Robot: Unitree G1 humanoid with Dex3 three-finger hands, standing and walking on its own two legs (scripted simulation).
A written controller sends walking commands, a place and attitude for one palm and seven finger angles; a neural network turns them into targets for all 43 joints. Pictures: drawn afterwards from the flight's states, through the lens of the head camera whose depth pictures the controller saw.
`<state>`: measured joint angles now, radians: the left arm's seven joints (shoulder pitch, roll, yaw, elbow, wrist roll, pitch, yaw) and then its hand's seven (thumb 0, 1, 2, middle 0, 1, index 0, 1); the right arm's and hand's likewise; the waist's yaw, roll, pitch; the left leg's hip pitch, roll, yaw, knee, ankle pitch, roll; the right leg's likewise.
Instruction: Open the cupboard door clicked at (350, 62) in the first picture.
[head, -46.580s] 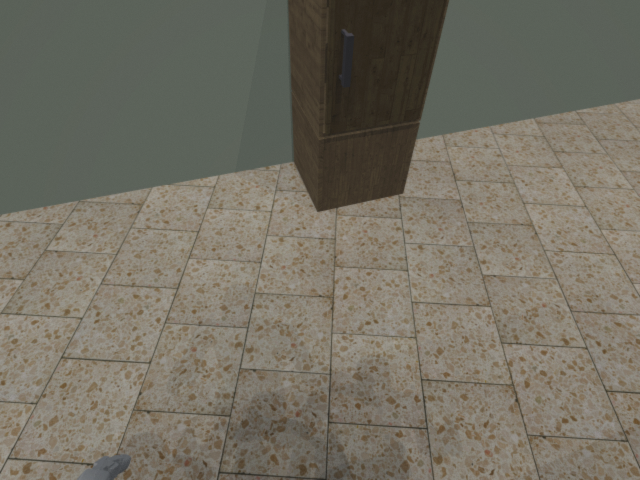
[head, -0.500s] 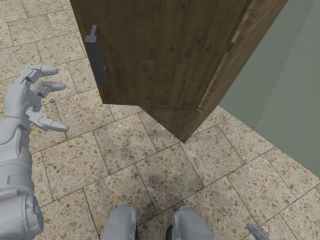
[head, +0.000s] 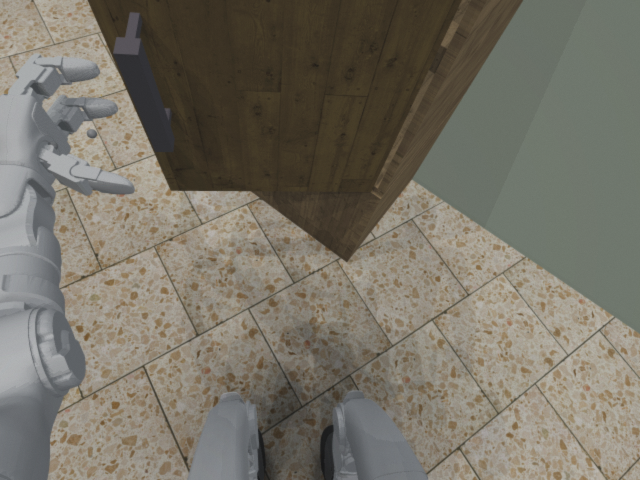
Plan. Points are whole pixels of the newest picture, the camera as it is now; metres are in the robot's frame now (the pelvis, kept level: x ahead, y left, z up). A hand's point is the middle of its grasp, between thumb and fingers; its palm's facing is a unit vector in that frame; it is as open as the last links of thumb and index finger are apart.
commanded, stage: move the hooked fingers beside the handle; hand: left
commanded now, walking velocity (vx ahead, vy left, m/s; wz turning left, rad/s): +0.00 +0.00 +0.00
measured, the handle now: (151, 89) +0.58 +0.18 +0.05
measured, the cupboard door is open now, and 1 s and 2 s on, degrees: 41 40 40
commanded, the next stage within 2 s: slide the fingers in behind the handle in 0.96 s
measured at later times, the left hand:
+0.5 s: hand (111, 115) +0.53 +0.22 +0.05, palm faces +0.01 -1.00 +0.00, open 14.0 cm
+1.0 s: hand (108, 117) +0.54 +0.23 +0.05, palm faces +0.00 -1.00 +0.00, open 14.0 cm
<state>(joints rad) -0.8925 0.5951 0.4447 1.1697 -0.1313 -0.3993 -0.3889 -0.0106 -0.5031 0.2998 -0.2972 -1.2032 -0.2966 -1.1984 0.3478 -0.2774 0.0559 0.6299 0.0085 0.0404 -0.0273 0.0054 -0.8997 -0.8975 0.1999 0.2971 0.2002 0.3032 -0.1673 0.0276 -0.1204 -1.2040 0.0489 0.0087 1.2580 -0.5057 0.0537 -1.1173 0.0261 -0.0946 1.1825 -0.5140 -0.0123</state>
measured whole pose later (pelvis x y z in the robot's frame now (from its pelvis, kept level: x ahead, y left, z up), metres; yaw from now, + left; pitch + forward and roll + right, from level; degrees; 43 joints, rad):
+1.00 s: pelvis +0.01 +0.00 -0.01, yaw -1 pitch +29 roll -6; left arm -0.98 0.64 0.45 1.19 -0.08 -0.39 -0.35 -0.01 -0.50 0.30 -0.30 -1.20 -0.30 -1.20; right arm 0.35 -0.27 0.07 0.61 -0.01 0.08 -0.01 0.00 -0.90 -0.90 0.20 0.30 0.20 0.30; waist -0.20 0.03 -0.11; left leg -1.27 0.06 -0.01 1.29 -0.53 0.05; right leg -1.18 0.04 -0.11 1.20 -0.52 -0.02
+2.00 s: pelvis +0.01 +0.00 +0.00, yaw +2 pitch +28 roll -6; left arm -0.98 0.47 0.25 1.16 -0.13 -0.43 -0.13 -0.01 -0.50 0.30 -0.30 -1.20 -0.05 -1.16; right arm 0.36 -0.25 0.02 0.67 -0.04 0.08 0.04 0.00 -0.90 -0.90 0.20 0.30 0.20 0.30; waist -0.15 0.04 -0.13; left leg -1.25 0.02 -0.05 1.27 -0.51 0.04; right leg -1.13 0.01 -0.15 1.18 -0.53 -0.02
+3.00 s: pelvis +0.02 -0.01 +0.00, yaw +1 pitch +27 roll -4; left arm -0.92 0.42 0.30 1.16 -0.09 -0.49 -0.13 -0.01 -0.25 0.41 -0.28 -1.23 -0.26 -1.23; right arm 0.35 -0.26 0.02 0.65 -0.03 0.09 0.04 0.00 -0.90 -0.90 0.20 0.30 0.20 0.30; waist -0.17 0.04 -0.14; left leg -1.19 0.04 -0.01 1.24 -0.52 0.03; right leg -1.10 0.03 -0.11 1.18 -0.55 -0.03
